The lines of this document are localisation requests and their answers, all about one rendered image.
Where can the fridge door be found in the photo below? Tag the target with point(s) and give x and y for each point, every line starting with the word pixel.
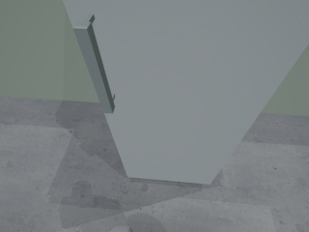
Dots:
pixel 190 77

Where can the handle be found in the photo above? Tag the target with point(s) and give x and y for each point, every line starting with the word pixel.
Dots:
pixel 87 41

